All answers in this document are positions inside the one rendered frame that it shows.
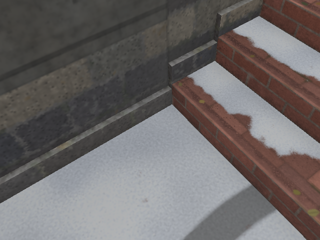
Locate stairs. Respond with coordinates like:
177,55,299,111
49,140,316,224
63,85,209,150
172,0,320,240

